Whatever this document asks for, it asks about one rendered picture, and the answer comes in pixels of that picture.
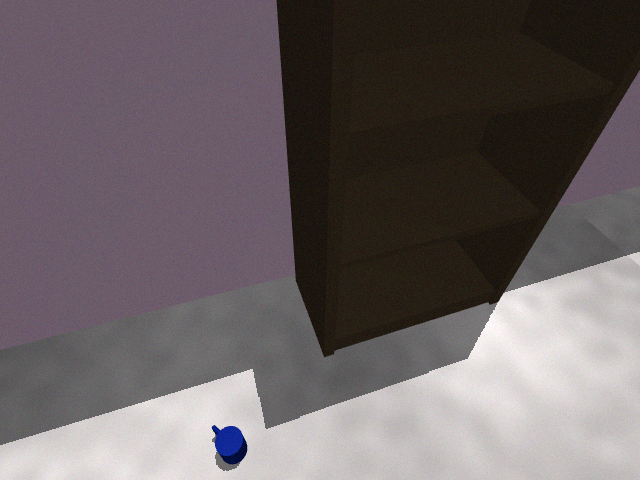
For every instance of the mug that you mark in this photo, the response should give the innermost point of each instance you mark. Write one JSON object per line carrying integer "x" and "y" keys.
{"x": 230, "y": 444}

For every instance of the bookshelf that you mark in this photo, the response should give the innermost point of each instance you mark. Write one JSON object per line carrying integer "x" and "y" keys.
{"x": 429, "y": 142}

